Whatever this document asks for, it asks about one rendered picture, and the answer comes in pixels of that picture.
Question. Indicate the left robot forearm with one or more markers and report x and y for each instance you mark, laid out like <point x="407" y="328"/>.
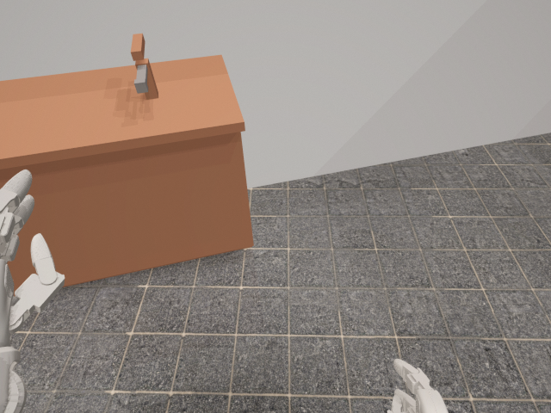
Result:
<point x="13" y="391"/>

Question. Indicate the left robot hand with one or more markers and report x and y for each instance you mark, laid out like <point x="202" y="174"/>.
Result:
<point x="38" y="289"/>

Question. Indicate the counter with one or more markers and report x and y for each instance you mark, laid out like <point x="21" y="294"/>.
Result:
<point x="125" y="181"/>

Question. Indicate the right robot hand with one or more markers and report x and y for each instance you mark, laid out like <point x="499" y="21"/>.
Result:
<point x="427" y="399"/>

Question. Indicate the tap lever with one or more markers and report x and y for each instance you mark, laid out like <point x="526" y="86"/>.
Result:
<point x="141" y="80"/>

